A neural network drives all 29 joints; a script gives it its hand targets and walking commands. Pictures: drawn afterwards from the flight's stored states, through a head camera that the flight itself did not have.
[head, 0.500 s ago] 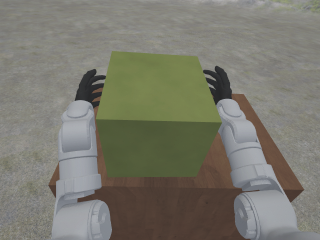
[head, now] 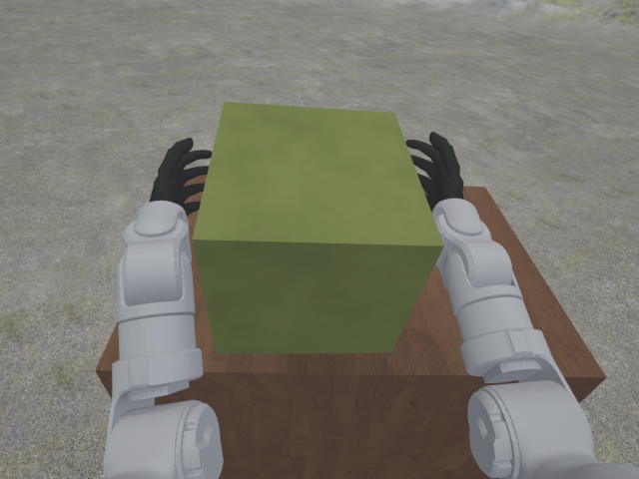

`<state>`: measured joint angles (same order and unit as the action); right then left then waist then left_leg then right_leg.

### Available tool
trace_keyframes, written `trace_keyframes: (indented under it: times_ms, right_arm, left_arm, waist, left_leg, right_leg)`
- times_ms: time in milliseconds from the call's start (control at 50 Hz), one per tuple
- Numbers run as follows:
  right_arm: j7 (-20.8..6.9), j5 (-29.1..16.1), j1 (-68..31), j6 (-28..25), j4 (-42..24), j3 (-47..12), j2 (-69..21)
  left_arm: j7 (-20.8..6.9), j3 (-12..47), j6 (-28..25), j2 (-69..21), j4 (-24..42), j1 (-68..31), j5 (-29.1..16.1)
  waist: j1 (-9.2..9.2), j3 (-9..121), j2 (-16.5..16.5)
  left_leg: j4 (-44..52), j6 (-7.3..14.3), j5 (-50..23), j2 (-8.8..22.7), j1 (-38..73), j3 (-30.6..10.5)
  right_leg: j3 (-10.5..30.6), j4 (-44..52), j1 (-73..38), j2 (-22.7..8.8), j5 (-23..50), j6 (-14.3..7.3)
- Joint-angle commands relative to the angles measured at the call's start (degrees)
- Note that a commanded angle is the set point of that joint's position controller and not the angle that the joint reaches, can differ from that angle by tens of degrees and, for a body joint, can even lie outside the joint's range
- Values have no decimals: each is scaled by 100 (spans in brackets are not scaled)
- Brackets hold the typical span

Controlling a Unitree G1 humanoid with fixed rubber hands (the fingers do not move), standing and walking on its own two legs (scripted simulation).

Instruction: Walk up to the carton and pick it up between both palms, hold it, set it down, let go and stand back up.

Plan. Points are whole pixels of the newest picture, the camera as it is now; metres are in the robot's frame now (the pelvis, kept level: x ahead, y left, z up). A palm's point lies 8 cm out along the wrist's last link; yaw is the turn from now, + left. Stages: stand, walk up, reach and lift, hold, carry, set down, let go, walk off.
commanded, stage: hold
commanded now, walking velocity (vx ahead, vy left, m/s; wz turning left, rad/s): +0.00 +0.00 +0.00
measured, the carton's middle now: (308, 228) +0.38 +0.00 +0.16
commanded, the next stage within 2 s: none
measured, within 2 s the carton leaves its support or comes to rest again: neither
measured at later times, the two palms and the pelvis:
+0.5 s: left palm (171, 205) +0.36 +0.16 +0.21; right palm (442, 198) +0.36 -0.16 +0.22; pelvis +0.00 +0.00 +0.00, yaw +0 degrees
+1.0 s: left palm (169, 206) +0.36 +0.16 +0.21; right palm (440, 199) +0.36 -0.16 +0.22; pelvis +0.00 +0.00 +0.00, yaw +0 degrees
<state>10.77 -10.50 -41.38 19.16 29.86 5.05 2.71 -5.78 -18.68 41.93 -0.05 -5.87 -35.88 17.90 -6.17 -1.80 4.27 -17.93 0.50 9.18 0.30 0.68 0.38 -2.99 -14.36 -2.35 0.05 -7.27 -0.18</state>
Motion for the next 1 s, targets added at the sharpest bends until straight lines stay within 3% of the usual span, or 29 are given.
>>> trace_keyframes:
  times_ms: [0, 120, 260, 540, 700, 980]
  right_arm:
    - [-562, -453, -3711, -239, -1451, -2295, -2980]
    - [-607, -357, -3808, -237, -1339, -2204, -3061]
    - [-561, -338, -3700, -232, -1289, -2174, -3065]
    - [-566, -430, -3782, -255, -1456, -2298, -3089]
    - [-557, -365, -3647, -224, -1366, -2191, -3023]
    - [-564, -398, -3678, -228, -1358, -2266, -2991]
  left_arm:
    - [-624, 2616, -259, -2864, 475, -3571, -777]
    - [-612, 2530, -255, -2845, 375, -3704, -752]
    - [-632, 2563, -294, -2857, 397, -3714, -776]
    - [-636, 2540, -274, -2828, 479, -3669, -760]
    - [-635, 2600, -258, -2865, 418, -3597, -783]
    - [-603, 2590, -274, -2868, 442, -3609, -755]
  waist:
    - [-37, 1878, -468]
    - [21, 1813, -441]
    - [-97, 1920, -442]
    - [15, 1936, -445]
    - [-92, 1856, -488]
    - [-45, 1881, -492]
  left_leg:
    - [179, -140, -1163, -211, 270, 174]
    - [295, -72, -788, -206, 122, 213]
    - [239, -91, -923, -215, 201, 198]
    - [205, -90, -1050, -218, 193, 191]
    - [231, -122, -953, -206, 219, 182]
    - [183, -146, -1141, -206, 288, 173]
  right_leg:
    - [-152, 38, -495, 285, 891, 200]
    - [-144, 58, -442, 256, 581, 193]
    - [-141, 26, -509, 253, 816, 215]
    - [-154, 14, -554, 265, 879, 211]
    - [-140, 36, -469, 253, 811, 211]
    - [-159, 35, -468, 283, 842, 199]
